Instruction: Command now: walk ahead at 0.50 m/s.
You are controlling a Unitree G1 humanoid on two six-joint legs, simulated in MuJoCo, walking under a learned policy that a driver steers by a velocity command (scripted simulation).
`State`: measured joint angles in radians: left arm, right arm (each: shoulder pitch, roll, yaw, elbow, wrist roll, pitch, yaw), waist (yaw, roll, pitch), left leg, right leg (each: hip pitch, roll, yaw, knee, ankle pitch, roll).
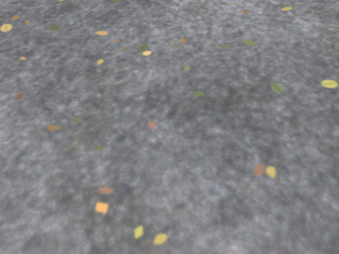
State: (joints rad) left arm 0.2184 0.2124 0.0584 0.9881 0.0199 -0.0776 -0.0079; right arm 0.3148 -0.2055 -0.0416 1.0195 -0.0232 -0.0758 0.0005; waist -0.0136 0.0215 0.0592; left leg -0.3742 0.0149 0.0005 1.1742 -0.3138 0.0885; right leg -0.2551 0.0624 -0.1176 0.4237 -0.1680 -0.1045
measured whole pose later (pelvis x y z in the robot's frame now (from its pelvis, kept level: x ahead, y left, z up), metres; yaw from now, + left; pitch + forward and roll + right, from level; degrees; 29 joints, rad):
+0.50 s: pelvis +0.27 +0.05 -0.01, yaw -1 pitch +0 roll +0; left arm 0.39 0.19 0.05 1.05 0.01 -0.08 0.00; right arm 0.12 -0.20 -0.06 0.93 -0.03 -0.08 0.01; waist 0.03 -0.02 0.06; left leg -0.35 -0.04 0.11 0.53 -0.18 0.10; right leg -0.25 0.01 -0.01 1.11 -0.39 -0.08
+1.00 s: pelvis +0.54 +0.01 -0.02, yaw -15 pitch +0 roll +0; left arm 0.07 0.20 0.06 0.86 0.04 -0.04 -0.03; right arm 0.42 -0.19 -0.05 1.02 -0.01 -0.07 -0.03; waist -0.01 0.00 0.06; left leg -0.05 0.06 0.24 0.85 -0.45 0.02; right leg -0.43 0.07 -0.14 0.60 -0.17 -0.17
